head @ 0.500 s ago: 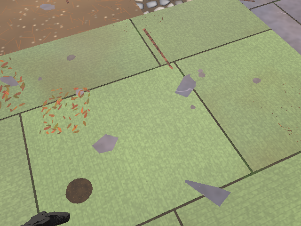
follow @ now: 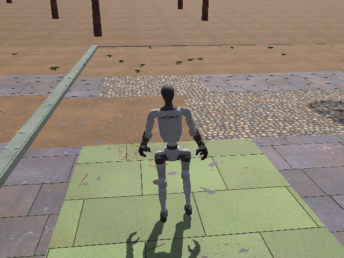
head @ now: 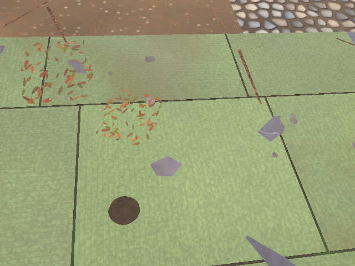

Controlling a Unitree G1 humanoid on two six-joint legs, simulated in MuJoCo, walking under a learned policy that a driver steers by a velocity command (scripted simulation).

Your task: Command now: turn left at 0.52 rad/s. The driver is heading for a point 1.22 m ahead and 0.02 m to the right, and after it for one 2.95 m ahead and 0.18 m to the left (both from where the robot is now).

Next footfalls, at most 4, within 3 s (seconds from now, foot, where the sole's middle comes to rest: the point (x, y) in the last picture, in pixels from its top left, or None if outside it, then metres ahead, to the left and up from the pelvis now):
0.36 right None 0.09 -0.14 -0.78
0.70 left None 0.04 0.11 -0.78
1.14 right None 0.40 -0.13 -0.78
1.62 left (164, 202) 0.70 0.00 -0.78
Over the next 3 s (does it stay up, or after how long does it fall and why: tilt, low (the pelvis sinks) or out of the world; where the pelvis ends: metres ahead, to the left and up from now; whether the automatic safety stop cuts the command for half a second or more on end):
stays up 0.67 -0.09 0.00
